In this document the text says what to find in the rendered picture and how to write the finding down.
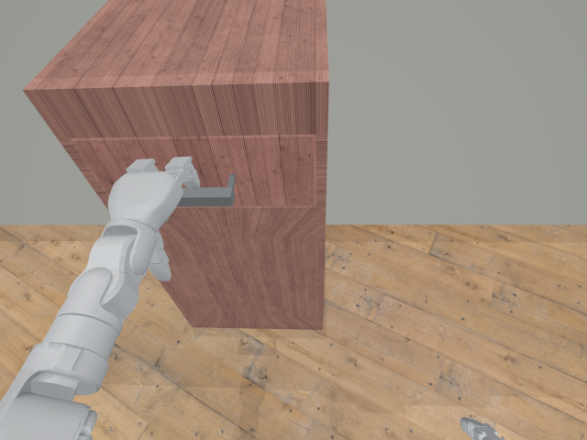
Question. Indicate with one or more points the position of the robot left hand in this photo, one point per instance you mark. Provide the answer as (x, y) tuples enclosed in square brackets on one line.
[(150, 196)]

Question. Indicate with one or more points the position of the cabinet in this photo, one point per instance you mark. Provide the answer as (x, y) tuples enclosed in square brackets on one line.
[(194, 68)]

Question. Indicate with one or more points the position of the drawer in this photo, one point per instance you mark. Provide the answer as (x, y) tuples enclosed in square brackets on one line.
[(271, 170)]

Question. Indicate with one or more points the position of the robot right hand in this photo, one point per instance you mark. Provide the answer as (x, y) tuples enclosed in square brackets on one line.
[(477, 430)]

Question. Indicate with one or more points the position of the robot left forearm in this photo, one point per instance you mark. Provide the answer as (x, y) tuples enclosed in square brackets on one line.
[(72, 358)]

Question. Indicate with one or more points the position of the handle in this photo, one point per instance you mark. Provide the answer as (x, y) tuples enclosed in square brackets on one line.
[(210, 196)]

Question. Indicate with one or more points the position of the left robot upper arm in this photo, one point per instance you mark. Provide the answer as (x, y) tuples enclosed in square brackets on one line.
[(37, 417)]

